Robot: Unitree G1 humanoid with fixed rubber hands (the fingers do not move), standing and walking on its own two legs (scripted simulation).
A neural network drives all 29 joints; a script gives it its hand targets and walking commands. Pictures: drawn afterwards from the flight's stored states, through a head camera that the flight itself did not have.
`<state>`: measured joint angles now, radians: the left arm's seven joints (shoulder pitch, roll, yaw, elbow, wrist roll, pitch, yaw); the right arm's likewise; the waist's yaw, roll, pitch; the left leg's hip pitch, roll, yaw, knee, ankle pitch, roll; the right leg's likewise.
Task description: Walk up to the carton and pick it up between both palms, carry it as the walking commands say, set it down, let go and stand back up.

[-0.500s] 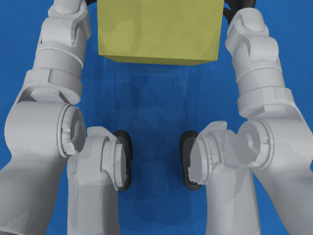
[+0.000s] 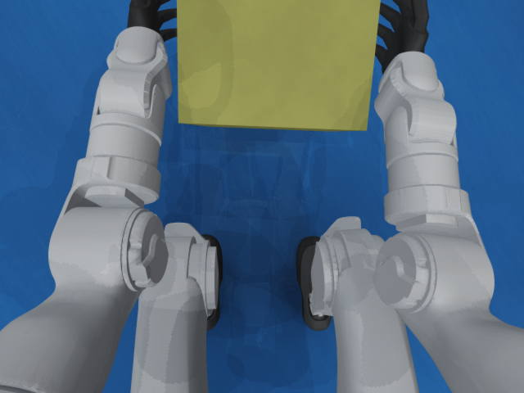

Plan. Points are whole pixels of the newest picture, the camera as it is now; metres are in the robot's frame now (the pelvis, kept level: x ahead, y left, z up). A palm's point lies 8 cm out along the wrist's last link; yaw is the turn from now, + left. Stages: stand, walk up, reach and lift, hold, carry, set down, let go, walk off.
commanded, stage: reach and lift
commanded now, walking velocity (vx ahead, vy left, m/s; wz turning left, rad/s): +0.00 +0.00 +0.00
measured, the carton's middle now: (273, 54) +0.55 -0.01 -0.18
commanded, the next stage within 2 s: none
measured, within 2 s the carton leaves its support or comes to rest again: neither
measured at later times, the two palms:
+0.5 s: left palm (125, 18) +0.53 +0.15 -0.04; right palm (443, 48) +0.50 -0.15 -0.02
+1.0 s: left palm out of the picture +0.50 +0.15 +0.04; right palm (510, 36) +0.48 -0.15 +0.05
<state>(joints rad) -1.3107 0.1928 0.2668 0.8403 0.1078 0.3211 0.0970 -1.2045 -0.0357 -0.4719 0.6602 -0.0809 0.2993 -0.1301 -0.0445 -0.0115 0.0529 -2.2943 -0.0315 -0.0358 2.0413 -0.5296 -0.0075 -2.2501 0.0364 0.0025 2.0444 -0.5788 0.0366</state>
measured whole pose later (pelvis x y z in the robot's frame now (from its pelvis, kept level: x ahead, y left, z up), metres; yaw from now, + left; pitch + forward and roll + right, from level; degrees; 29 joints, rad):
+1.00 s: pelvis +0.00 +0.00 +0.10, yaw +1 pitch +44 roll -2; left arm -1.09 0.05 0.39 0.75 0.26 0.40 0.06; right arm -0.99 0.08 -0.55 0.58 -0.22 0.38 -0.07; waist -0.05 0.01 -0.17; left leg -1.99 -0.04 -0.04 1.69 -0.47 0.00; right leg -1.95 0.03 0.01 1.70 -0.51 0.03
